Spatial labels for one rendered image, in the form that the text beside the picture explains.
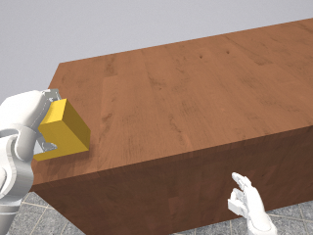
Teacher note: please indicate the robot right hand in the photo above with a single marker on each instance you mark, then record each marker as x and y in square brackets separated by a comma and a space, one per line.
[241, 203]

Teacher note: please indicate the robot left hand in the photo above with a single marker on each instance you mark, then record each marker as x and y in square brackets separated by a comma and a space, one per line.
[29, 109]

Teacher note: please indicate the left robot forearm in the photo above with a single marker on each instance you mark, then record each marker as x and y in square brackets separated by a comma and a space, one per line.
[17, 144]

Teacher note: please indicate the table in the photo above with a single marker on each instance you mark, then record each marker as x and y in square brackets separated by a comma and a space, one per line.
[171, 123]

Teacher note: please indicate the right robot forearm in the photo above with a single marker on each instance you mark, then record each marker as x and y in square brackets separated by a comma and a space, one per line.
[260, 223]

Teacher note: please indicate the sponge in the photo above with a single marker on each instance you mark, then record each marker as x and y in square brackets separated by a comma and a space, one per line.
[63, 127]

